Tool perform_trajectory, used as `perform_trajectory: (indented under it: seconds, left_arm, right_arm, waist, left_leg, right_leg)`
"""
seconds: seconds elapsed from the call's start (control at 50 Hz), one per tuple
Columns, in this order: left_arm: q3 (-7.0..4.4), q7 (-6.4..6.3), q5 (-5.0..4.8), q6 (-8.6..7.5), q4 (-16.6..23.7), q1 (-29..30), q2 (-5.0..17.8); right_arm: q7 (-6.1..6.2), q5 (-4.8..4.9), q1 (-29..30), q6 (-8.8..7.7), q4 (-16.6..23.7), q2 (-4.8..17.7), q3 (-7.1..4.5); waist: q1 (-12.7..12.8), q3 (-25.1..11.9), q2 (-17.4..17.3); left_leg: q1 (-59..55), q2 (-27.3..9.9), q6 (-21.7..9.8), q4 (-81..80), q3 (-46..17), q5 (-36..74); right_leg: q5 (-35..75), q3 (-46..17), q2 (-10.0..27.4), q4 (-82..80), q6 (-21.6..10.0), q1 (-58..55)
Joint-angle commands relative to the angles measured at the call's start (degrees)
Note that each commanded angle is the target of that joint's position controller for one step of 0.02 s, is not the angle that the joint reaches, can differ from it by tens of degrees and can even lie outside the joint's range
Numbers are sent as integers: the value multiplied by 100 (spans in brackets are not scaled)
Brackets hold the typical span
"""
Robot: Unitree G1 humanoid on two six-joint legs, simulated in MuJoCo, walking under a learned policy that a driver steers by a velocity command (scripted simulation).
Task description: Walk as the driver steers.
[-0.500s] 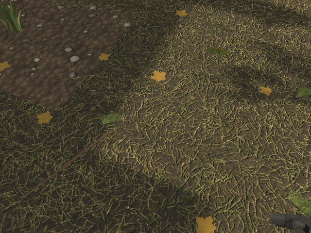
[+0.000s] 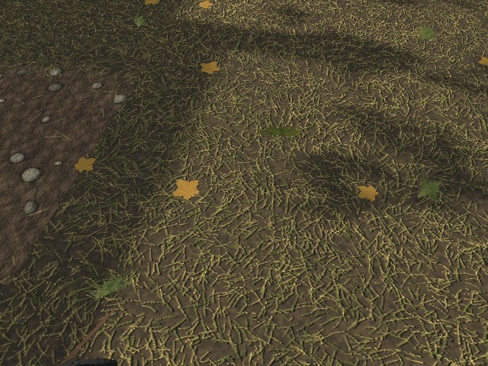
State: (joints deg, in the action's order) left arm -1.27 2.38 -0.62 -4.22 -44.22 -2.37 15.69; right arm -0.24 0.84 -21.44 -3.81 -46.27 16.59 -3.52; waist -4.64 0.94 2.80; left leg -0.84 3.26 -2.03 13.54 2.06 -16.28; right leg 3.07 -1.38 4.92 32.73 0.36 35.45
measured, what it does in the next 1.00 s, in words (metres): walks ahead, turning right: right foot, then left foot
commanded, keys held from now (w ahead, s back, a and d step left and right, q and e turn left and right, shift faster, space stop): w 0.24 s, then w+e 0.66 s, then no key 0.10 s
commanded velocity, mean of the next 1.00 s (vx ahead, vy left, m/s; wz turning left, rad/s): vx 0.49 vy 0.00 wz -0.30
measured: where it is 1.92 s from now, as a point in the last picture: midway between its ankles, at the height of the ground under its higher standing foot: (266, 292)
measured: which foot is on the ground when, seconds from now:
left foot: down 0.00-0.10, up 0.12-0.58, down 0.60-1.00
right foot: up 0.00-0.06, down 0.08-0.60, up 0.62-1.00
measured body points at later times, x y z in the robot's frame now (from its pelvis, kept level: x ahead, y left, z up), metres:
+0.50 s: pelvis +0.27 -0.03 +0.00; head +0.30 -0.04 +0.45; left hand +0.29 +0.25 -0.12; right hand +0.49 -0.28 -0.08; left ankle +0.46 +0.12 -0.70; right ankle +0.20 -0.13 -0.74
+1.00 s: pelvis +0.53 -0.04 +0.00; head +0.56 -0.05 +0.45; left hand +0.81 +0.12 -0.09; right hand +0.44 -0.32 -0.13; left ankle +0.47 +0.10 -0.74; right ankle +0.63 -0.23 -0.70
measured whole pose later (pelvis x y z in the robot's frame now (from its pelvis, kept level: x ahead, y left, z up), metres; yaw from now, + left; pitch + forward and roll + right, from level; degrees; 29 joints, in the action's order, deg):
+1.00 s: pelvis +0.53 -0.04 +0.00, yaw -21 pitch +1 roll +3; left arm -3.6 2.1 -0.7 -1.2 -39.5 -5.2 16.4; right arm 0.5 0.3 -17.5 -4.3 -50.7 16.3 -4.3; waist -5.1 2.7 2.4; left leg -1.8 -0.2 0.7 14.2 12.3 -16.6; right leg -1.6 -1.0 5.4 38.9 -0.8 36.3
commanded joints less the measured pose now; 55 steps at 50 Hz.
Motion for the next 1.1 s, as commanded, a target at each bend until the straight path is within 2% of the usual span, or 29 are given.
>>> perform_trajectory:
  seconds: [0.02,0.06,0.08,0.1,0.12,0.14,0.16,0.18,0.2,0.24,0.34,0.4,0.48,0.54,0.58,0.6,0.62,0.64,0.66,0.68,0.7,0.74,0.8,0.9,0.94,1.02,1.06,1.08,1.1]
  left_arm:
    - [-135,72,-7,-118,497,508,565]
    - [-229,66,10,-138,362,-45,741]
    - [-367,20,26,-136,103,-866,981]
    - [-490,-35,68,-119,-89,-1864,1398]
    - [-585,-19,43,-77,-213,-2173,1817]
    - [-438,-10,-55,-82,-176,-2181,1234]
    - [-365,-32,-26,-95,-112,-1770,1039]
    - [-329,-45,28,-93,-40,-1370,931]
    - [-290,-45,76,-100,-11,-1115,785]
    - [-241,-43,142,-146,-9,-939,613]
    - [-345,-155,22,-147,-179,-1209,924]
    - [-384,-228,-36,-88,-264,-1447,1021]
    - [-412,-273,-99,17,-414,-1886,1056]
    - [-464,-322,-93,93,-406,-1848,1119]
    - [-396,-320,-50,121,-355,-1789,887]
    - [-260,-300,58,113,-191,-1757,499]
    - [-135,-296,-52,18,23,-2434,55]
    - [-256,-303,-164,-8,-67,-2295,634]
    - [-365,-303,-199,3,27,-1835,964]
    - [-379,-319,-165,32,53,-1637,908]
    - [-397,-313,-108,62,95,-1510,842]
    - [-398,-264,-127,172,157,-1539,624]
    - [-364,-238,-96,293,356,-1287,417]
    - [-294,-89,-74,261,626,-617,304]
    - [-246,-32,-8,230,788,-197,211]
    - [-326,53,45,220,970,-128,415]
    - [-517,30,97,212,690,-1109,765]
    - [-644,-71,113,240,557,-1592,1144]
    - [-671,-200,214,297,582,-1740,1618]
  right_arm:
    - [59,39,-77,14,122,1032,-274]
    - [87,37,49,83,92,1084,-283]
    - [105,7,49,119,94,966,-230]
    - [135,-112,-47,126,226,696,-100]
    - [61,-92,-831,2,299,11,92]
    - [43,14,-403,-107,230,572,-15]
    - [21,155,187,-171,417,865,-106]
    - [54,128,514,-193,500,823,-85]
    - [73,29,651,-186,523,781,-102]
    - [69,-7,415,-87,456,613,-104]
    - [92,-122,1087,-36,694,345,-20]
    - [35,-88,1697,-107,797,247,26]
    - [-72,-8,2339,-205,956,324,23]
    - [-102,12,2170,-279,929,576,-62]
    - [-44,-34,1171,-312,653,872,-223]
    - [7,-136,254,-315,553,1220,-326]
    - [-8,-159,-71,-219,414,1634,-429]
    - [-31,-125,9,-205,470,1077,-294]
    - [-23,-94,310,-210,504,748,-195]
    - [-27,-112,636,-211,509,613,-144]
    - [-33,-123,863,-205,473,437,-101]
    - [-21,-160,1059,-243,402,376,-99]
    - [9,-141,1042,-304,255,546,-177]
    - [71,-125,943,-240,95,802,-256]
    - [94,-90,825,-173,5,860,-261]
    - [118,75,664,-20,-181,1120,-319]
    - [142,137,818,33,-196,1127,-311]
    - [138,23,592,13,-203,934,-237]
    - [58,-307,79,-41,-64,351,-34]
  waist:
    - [154,274,-646]
    - [507,-70,-758]
    - [879,-607,-675]
    - [1209,-1477,-106]
    - [813,-2170,1458]
    - [1133,-2091,882]
    - [1096,-1229,595]
    - [938,-770,157]
    - [788,-434,69]
    - [494,-372,262]
    - [522,-8,17]
    - [718,93,32]
    - [918,162,112]
    - [694,77,275]
    - [181,-467,208]
    - [-198,-1331,-395]
    - [114,-2006,-2161]
    - [-17,-1706,-1720]
    - [-49,-993,-1254]
    - [94,-647,-941]
    - [198,-352,-899]
    - [389,-154,-1053]
    - [441,16,-786]
    - [256,180,-607]
    - [141,350,-500]
    - [305,93,-768]
    - [909,-480,-699]
    - [1080,-858,-321]
    - [708,-1601,1193]
  left_leg:
    - [-52,-1799,-841,-93,-815,1957]
    - [-202,-1684,-673,623,-679,3331]
    - [44,-1382,-517,1617,-443,3894]
    - [1090,-1039,-292,3344,-169,2599]
    - [3498,42,142,5372,-222,-1174]
    - [4181,-121,85,5998,-992,-1719]
    - [4567,-425,0,6067,-888,-1235]
    - [4429,-719,-22,5833,-702,-724]
    - [4234,-890,6,5500,-664,-391]
    - [3619,-1071,48,5136,-707,-68]
    - [3776,-1051,363,3599,-559,857]
    - [3414,-810,454,2405,-476,1777]
    - [3093,-590,456,1664,-509,2005]
    - [2601,-552,294,1340,-582,1514]
    - [1069,-589,10,1128,-496,1264]
    - [-431,-1545,-340,1291,-1388,1017]
    - [-2048,-2771,-1128,719,-3789,-253]
    - [-1765,-2704,-1124,346,-4258,-1251]
    - [-1135,-2501,-895,270,-3370,-1117]
    - [-517,-2260,-776,174,-2684,-433]
    - [-46,-2055,-740,25,-2172,111]
    - [534,-1863,-713,-279,-1468,697]
    - [705,-1919,-855,-542,-850,1366]
    - [546,-1785,-765,-640,165,1868]
    - [586,-1728,-710,-468,468,2627]
    - [49,-1880,-516,365,591,4268]
    - [116,-1627,-247,1684,756,4788]
    - [824,-1299,51,2785,902,3820]
    - [2842,-626,453,4940,901,-1150]
  right_leg:
    - [-362,14,-79,-302,-217,-74]
    - [-694,284,-339,-477,-415,-942]
    - [-619,397,-461,-484,-583,-2111]
    - [-341,-634,463,-257,-935,-3807]
    - [-1751,-3427,1695,-870,-1915,-5767]
    - [-2813,-4040,1630,-1504,-1797,-5721]
    - [-2773,-3220,1468,-1623,-1528,-5029]
    - [-2230,-2606,1265,-1708,-1395,-4241]
    - [-1633,-2179,1107,-1845,-1395,-3562]
    - [-991,-1655,858,-2122,-1368,-2918]
    - [-293,-1076,658,-2509,-1477,-2542]
    - [-351,-769,422,-2449,-1270,-2459]
    - [-628,-1027,559,-2108,-1197,-2711]
    - [-733,-1407,733,-1642,-1040,-2956]
    - [-254,-1227,321,-555,-782,-2643]
    - [-1126,-874,-115,1100,-565,-1839]
    - [-3546,-227,-838,2936,-247,146]
    - [-3635,-679,-497,3765,-218,780]
    - [-3120,-663,-290,3939,-236,980]
    - [-2668,-548,-77,3872,-191,805]
    - [-2361,-540,59,3636,-153,690]
    - [-2033,-487,254,3381,-96,284]
    - [-1662,-439,323,2956,4,436]
    - [-387,-159,250,1440,-7,319]
    - [-226,90,83,791,-65,22]
    - [-690,305,-298,159,-327,-621]
    - [-241,456,-666,-483,-604,-2006]
    - [1440,126,-432,-564,-763,-3195]
    - [4480,-1686,1130,201,-1591,-5269]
